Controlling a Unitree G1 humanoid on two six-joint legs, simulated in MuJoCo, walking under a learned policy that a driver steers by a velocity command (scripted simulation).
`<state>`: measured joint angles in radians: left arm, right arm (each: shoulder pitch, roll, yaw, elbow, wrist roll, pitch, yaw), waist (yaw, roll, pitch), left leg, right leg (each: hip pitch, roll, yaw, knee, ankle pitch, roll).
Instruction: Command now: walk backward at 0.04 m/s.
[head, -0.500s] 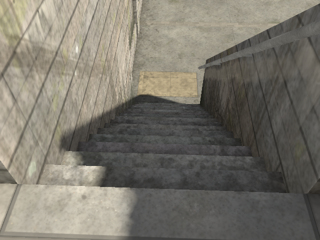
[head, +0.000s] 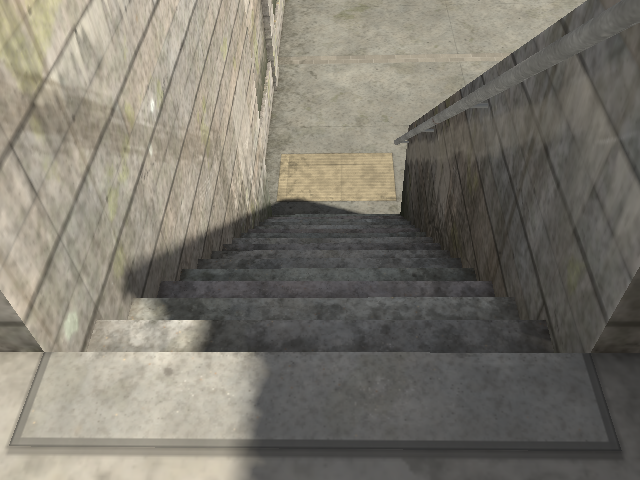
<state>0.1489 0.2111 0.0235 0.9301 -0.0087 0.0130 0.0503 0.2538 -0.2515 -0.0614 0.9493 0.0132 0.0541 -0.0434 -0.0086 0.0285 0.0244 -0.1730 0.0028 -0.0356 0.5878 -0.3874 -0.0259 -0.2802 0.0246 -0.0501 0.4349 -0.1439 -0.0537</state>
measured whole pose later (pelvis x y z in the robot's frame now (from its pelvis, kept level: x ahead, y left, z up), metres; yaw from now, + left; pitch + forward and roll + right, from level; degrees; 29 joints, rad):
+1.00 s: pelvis +0.03 +0.01 -0.01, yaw -1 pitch +0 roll +0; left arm 0.19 0.22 0.05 1.06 0.03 -0.06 0.01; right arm 0.41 -0.21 -0.03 1.06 -0.03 -0.07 -0.03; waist -0.02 0.02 -0.01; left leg -0.05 0.01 0.00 0.48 -0.42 0.03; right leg -0.35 0.01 -0.04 0.68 -0.41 -0.08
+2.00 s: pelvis +0.52 +0.01 -0.02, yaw +1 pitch +5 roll +3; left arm 0.08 0.17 0.01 0.96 0.04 -0.09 -0.07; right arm 0.44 -0.12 -0.01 1.06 -0.01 -0.10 0.07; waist -0.06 -0.05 -0.05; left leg -0.23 -0.07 0.05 0.58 -0.38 0.02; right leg -0.58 -0.06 -0.03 0.59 -0.05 -0.05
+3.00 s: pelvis +0.62 +0.04 -0.01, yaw +0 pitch +0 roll -1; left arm 0.27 0.19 0.07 1.07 0.03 -0.07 -0.03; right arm 0.48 -0.17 -0.05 1.07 -0.04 -0.06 0.04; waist -0.02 0.02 -0.02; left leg -0.02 0.05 0.04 0.45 -0.44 0.00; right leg -0.31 -0.01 -0.06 0.59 -0.31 -0.07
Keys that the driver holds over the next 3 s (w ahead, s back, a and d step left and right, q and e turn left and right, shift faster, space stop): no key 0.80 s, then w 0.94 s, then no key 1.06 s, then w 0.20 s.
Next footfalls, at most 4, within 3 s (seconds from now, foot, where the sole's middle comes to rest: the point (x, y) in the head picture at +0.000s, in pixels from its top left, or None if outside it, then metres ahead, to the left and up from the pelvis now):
0.04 left None -0.02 0.13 -0.78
1.52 left None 0.46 0.12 -0.78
1.96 right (386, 404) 0.68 -0.09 -0.78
2.24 left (266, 470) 0.54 0.17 -0.78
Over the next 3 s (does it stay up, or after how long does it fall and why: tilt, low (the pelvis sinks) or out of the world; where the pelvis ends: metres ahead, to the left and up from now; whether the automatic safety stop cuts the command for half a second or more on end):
stays up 0.62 0.04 -0.01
